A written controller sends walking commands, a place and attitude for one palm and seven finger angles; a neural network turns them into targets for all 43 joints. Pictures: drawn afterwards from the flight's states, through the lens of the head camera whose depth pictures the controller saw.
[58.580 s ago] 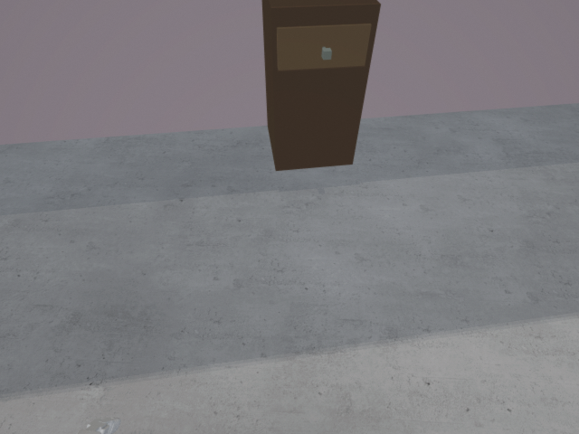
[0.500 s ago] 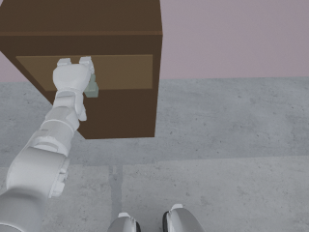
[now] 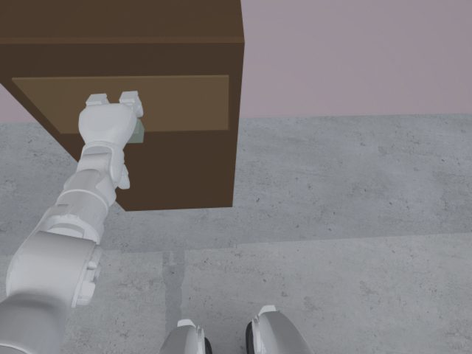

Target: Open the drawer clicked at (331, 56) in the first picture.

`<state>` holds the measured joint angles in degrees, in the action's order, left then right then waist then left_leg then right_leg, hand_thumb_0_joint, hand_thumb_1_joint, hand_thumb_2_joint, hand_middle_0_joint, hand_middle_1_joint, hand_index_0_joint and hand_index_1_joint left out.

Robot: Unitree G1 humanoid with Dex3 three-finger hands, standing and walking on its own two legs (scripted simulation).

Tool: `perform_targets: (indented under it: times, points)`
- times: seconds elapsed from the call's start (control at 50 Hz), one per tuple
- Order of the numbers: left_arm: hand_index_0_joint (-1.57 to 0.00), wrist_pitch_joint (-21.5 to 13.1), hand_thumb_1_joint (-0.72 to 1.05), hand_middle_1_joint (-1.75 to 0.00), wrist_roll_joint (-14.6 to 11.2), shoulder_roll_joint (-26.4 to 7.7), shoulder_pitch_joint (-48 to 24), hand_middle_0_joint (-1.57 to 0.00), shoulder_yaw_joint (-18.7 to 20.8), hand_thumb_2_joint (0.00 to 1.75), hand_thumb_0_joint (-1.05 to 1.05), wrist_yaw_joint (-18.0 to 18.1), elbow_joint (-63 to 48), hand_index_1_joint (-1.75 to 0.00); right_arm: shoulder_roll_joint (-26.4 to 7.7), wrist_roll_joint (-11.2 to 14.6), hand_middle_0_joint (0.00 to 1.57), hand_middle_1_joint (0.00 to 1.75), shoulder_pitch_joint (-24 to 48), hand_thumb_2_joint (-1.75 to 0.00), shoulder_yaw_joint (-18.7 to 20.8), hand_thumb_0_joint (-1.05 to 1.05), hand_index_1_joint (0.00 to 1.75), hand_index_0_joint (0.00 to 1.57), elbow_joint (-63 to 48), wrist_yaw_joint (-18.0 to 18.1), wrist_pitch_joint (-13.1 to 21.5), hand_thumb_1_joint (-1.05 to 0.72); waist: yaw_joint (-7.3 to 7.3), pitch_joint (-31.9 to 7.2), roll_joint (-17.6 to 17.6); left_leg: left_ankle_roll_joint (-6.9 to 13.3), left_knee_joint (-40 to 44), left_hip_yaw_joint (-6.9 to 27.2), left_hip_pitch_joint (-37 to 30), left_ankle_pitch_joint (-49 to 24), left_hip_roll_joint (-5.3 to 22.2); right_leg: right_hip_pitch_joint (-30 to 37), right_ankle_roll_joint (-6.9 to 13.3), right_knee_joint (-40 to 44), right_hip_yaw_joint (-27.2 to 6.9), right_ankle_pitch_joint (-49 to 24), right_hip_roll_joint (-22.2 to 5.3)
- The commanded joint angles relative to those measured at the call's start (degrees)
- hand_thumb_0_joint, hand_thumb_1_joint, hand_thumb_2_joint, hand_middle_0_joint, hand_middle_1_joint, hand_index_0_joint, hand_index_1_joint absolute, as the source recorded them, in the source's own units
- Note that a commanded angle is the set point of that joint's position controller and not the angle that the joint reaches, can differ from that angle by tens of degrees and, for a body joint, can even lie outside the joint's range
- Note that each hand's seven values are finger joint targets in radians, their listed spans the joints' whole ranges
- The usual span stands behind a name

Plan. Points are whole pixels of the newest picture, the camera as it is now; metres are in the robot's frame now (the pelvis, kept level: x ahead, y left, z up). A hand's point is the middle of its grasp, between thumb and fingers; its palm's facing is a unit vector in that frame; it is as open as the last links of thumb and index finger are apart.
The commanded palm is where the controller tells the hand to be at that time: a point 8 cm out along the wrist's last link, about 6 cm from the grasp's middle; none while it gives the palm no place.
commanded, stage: lower the fingers behind the handle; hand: left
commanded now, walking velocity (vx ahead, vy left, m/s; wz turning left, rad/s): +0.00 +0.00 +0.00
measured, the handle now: (133, 123) +0.56 +0.16 -0.05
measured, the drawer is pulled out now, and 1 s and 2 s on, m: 0.00 0.00 0.00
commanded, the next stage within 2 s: close the thumb around the handle in 0.98 s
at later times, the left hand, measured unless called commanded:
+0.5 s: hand (129, 145) +0.52 +0.17 -0.06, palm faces -0.09 -0.01 -1.00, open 13.9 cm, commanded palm +0.51 +0.16 -0.01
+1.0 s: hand (130, 145) +0.52 +0.17 -0.06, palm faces -0.08 -0.01 -1.00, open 13.9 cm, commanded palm +0.51 +0.16 -0.01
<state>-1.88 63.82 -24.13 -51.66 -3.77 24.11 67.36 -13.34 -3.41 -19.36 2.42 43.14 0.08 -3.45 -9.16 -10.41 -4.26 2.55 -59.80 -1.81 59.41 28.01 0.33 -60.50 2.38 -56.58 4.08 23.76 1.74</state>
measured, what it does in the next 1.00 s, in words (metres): stands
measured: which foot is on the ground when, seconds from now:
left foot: down 0.00-1.00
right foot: down 0.00-1.00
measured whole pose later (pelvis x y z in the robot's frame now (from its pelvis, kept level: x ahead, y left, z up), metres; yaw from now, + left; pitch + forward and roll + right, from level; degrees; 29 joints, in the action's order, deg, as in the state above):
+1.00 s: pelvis -0.02 +0.00 -0.04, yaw -1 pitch +32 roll -2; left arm -0.1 65.1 -27.8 -57.2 -1.5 24.5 69.2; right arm -14.3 -3.2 -17.6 0.9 41.3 -0.2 -1.7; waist -11.7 -10.3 -4.9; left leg 2.6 -70.8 -1.7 72.2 31.0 1.1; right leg -73.3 2.8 -67.0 4.6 26.1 2.1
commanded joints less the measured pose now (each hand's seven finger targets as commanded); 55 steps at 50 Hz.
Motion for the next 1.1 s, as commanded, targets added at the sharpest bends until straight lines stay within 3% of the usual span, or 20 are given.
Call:
perform_targets:
  times: [0.0, 0.06, 0.12, 0.16, 0.2, 0.22, 0.3, 0.34, 0.42, 0.48, 0.6, 0.68, 0.72, 0.78, 0.8, 0.84, 0.9, 1.0, 1.04, 1.08]
  points:
    - [-0.3, -0.95, -0.5, -1.2, 0.9, -10.49, -27.63, -0.3, 1.36, 0.3, 0.0, 3.64, -6.86, -1.2, -10.2, -0.2, 0.2, 0.3, -10.41, -0.9, 2.76, 0.0, 0.3, 0.2, -0.91, 0.89, 1.47, -0.9, -4.15, -22.45, -0.96, 0.2, 2.84, 4.18, -14.05, -19.43, -1.07, 9.79, -0.31, 4.85, -3.23, -14.46, 1.33]
    - [-0.3, 0.29, -0.5, -1.2, 1.34, -13.97, -28.18, -0.3, 3.38, 0.3, 0.0, 4.64, -5.52, -1.2, -10.56, -0.48, 0.2, 0.3, -10.47, -0.9, 2.27, 0.0, 0.3, 0.2, -1.51, 0.58, 1.54, -0.9, -3.46, -24.96, -2.59, 0.22, 1.38, 3.73, -11.6, -19.71, -1.29, 10.32, -0.16, 2.78, -3.27, -15.18, 1.28]
    - [-0.3, 1.36, -0.5, -1.2, 1.33, -13.41, -27.86, -0.3, 2.99, 0.3, 0.0, 4.68, -4.84, -1.2, -10.62, -0.57, 0.2, 0.3, -10.4, -0.9, 2.29, 0.0, 0.3, 0.2, -2.35, 0.24, 1.56, -0.9, -3.47, -27.69, -3.8, 0.06, 0.13, 3.86, -11.83, -21.84, -1.28, 10.15, -0.18, 1.34, -3.13, -16.93, 1.39]
    - [-0.3, 1.5, -0.5, -1.2, 1.63, -15.5, -28.56, -0.3, 4.26, 0.3, 0.0, 4.57, -6.69, -1.2, -10.9, -0.55, 0.2, 0.3, -10.47, -0.9, 2.36, 0.0, 0.3, 0.2, -2.89, 0.29, 1.59, -0.9, -3.07, -31.01, -3.97, 0.02, -0.8, 4.03, -12.36, -23.38, -1.11, 11.12, -0.32, 0.41, -3.31, -18.65, 1.39]
    - [-0.3, 1.19, -0.5, -1.2, 1.49, -13.81, -30.58, -0.3, 3.19, 0.3, 0.0, 4.13, -9.01, -1.2, -10.68, -0.44, 0.2, 0.3, -10.76, -0.9, 2.76, 0.0, 0.3, 0.2, -2.97, 0.21, 1.75, -0.9, -3.92, -34.47, -4.56, -0.23, -1.6, 5.11, -15.29, -25.91, -0.67, 9.89, -0.34, -0.46, -2.93, -19.49, 1.45]
    - [-0.3, 1.17, -0.5, -1.2, 1.51, -14.94, -29.06, -0.3, 4.09, 0.3, 0.0, 4.09, -8.85, -1.2, -10.96, -0.42, 0.2, 0.3, -11.06, -0.9, 2.78, 0.0, 0.3, 0.2, -2.77, 0.17, 1.65, -0.9, -3.0, -34.94, -5.67, -0.51, -1.8, 5.22, -15.78, -26.4, -0.61, 9.34, -0.31, -0.73, -2.71, -19.15, 1.45]
    - [-0.3, 2.53, -0.5, -1.2, 1.04, -15.61, -28.96, -0.3, 4.54, 0.3, 0.0, 4.04, -6.84, -1.2, -11.24, -0.31, 0.2, 0.3, -10.68, -0.9, 2.26, 0.0, 0.3, 0.2, -2.36, 0.26, 1.43, -0.9, -3.78, -31.96, -2.3, -0.05, -2.02, 5.06, -12.05, -23.96, -0.44, 9.33, -0.5, -0.96, -2.85, -18.1, 1.54]
    - [-0.3, 2.3, -0.5, -1.2, 0.91, -17.34, -29.07, -0.3, 5.31, 0.3, 0.0, 3.77, -7.67, -1.2, -11.32, -0.17, 0.2, 0.3, -10.79, -0.9, 2.11, 0.0, 0.3, 0.2, -2.49, 0.38, 1.51, -0.9, -3.44, -32.53, -2.33, 0.17, -2.42, 4.71, -10.2, -22.16, -0.61, 10.3, -0.56, -1.13, -3.27, -17.75, 1.45]
    - [-0.3, 1.33, -0.5, -1.2, 1.44, -15.35, -29.38, -0.3, 3.71, 0.3, 0.0, 3.77, -7.86, -1.2, -11.08, -0.21, 0.2, 0.3, -10.86, -0.9, 2.05, 0.0, 0.3, 0.2, -2.01, 0.35, 2.03, -0.9, -3.93, -31.46, -4.58, -0.08, -2.9, 5.29, -10.76, -21.75, -0.41, 6.98, -0.39, -1.79, -2.74, -15.97, 1.44]
    - [-0.3, 1.44, -0.5, -1.2, 1.37, -14.97, -28.92, -0.3, 3.5, 0.3, 0.0, 3.82, -6.12, -1.2, -11.06, -0.26, 0.2, 0.3, -10.99, -0.9, 2.0, 0.0, 0.3, 0.2, -1.76, 0.38, 2.28, -0.9, -4.55, -29.86, -3.14, 0.19, -3.78, 5.13, -8.35, -20.21, -0.34, 5.91, -0.41, -2.21, -2.76, -14.83, 1.53]
    - [-0.3, 0.65, -0.5, -1.2, 1.2, -17.82, -28.51, -0.3, 5.97, 0.3, 0.0, 3.71, -9.31, -1.2, -10.93, -0.45, 0.2, 0.3, -10.93, -0.9, 1.98, 0.0, 0.3, 0.2, -2.31, 0.03, 2.34, -0.9, -2.97, -35.31, -4.99, -0.02, -5.42, 4.86, -9.15, -23.56, -0.48, 7.89, -0.31, -4.2, -3.14, -18.49, 1.49]
    - [-0.3, 1.84, -0.5, -1.2, 1.47, -17.08, -28.92, -0.3, 4.76, 0.3, 0.0, 4.12, -7.8, -1.2, -11.02, -0.13, 0.2, 0.3, -10.92, -0.9, 1.84, 0.0, 0.3, 0.2, -2.21, 0.09, 2.18, -0.9, -3.95, -31.35, -3.93, 0.19, -5.17, 4.63, -6.62, -20.52, -0.44, 7.1, -0.5, -3.43, -3.05, -16.48, 1.53]
    - [-0.3, 2.1, -0.5, -1.2, 1.29, -17.37, -30.34, -0.3, 4.63, 0.3, 0.0, 4.07, -7.99, -1.2, -10.96, -0.04, 0.2, 0.3, -11.06, -0.9, 1.87, 0.0, 0.3, 0.2, -2.31, 0.16, 2.31, -0.9, -4.3, -32.2, -4.22, 0.35, -5.47, 4.32, -6.17, -20.16, -0.57, 7.61, -0.59, -3.44, -3.35, -16.73, 1.46]
    - [-0.3, 2.79, -0.5, -1.2, 0.72, -19.61, -28.83, -0.3, 6.1, 0.3, 0.0, 3.42, -7.64, -1.2, -11.1, 0.15, 0.2, 0.3, -10.86, -0.9, 1.54, 0.0, 0.3, 0.2, -2.68, 0.33, 2.04, -0.9, -3.44, -33.36, -2.81, 0.47, -5.14, 4.03, -4.97, -19.7, -0.76, 10.65, -0.69, -3.43, -3.65, -17.65, 1.39]
    - [-0.3, 2.74, -0.5, -1.2, 0.52, -17.95, -29.69, -0.3, 5.08, 0.3, 0.0, 3.18, -7.7, -1.2, -10.85, 0.16, 0.2, 0.3, -10.74, -0.9, 1.71, 0.0, 0.3, 0.2, -2.56, 0.35, 2.12, -0.9, -4.14, -33.06, -2.87, 0.46, -5.18, 4.17, -5.54, -19.92, -0.74, 9.81, -0.74, -3.33, -3.68, -17.83, 1.38]
    - [-0.3, 2.59, -0.5, -1.2, 0.73, -19.61, -29.23, -0.3, 5.8, 0.3, 0.0, 2.91, -7.87, -1.2, -11.17, 0.25, 0.2, 0.3, -11.0, -0.9, 1.47, 0.0, 0.3, 0.2, -2.5, 0.48, 2.15, -0.9, -3.62, -32.27, -3.35, 0.46, -4.99, 4.13, -5.08, -19.34, -0.72, 9.84, -0.7, -3.29, -3.64, -17.34, 1.32]
    - [-0.3, 2.19, -0.5, -1.2, 1.05, -18.27, -29.57, -0.3, 5.08, 0.3, 0.0, 2.82, -9.05, -1.2, -10.86, 0.27, 0.2, 0.3, -10.53, -0.9, 1.57, 0.0, 0.3, 0.2, -2.75, 0.49, 2.23, -0.9, -3.43, -33.36, -5.08, 0.23, -4.89, 4.38, -7.38, -20.73, -0.7, 8.65, -0.55, -3.45, -3.42, -17.34, 1.32]
    - [-0.3, 1.71, -0.5, -1.2, 0.51, -16.95, -30.16, -0.3, 4.22, 0.3, 0.0, 2.51, -7.45, -1.2, -10.7, 0.26, 0.2, 0.3, -10.62, -0.9, 1.64, 0.0, 0.3, 0.2, -2.62, 0.81, 2.67, -0.9, -4.93, -30.98, -1.93, 0.74, -5.4, 4.0, -4.49, -18.36, -0.61, 8.69, -0.86, -2.95, -3.79, -16.26, 1.3]
    - [-0.3, 1.6, -0.5, -1.2, 0.48, -20.62, -29.01, -0.3, 6.33, 0.3, 0.0, 2.39, -7.08, -1.2, -11.21, 0.26, 0.2, 0.3, -10.88, -0.9, 1.24, 0.0, 0.3, 0.2, -2.61, 0.88, 2.63, -0.9, -3.7, -31.22, -1.98, 0.79, -5.44, 3.64, -2.33, -17.02, -0.8, 10.44, -0.76, -3.22, -4.12, -15.94, 1.26]
    - [-0.3, 1.43, -0.44, -1.21, 0.85, -19.63, -29.8, -0.3, 5.39, 0.32, 0.0, 2.38, -8.03, -1.21, -10.93, 0.28, 0.2, 0.3, -10.81, -0.9, 1.41, 0.0, 0.3, 0.2, -2.88, 1.04, 2.76, -0.9, -4.1, -32.39, -2.7, 0.79, -5.55, 3.61, -2.8, -17.67, -0.9, 10.63, -0.8, -3.24, -4.38, -17.02, 1.2]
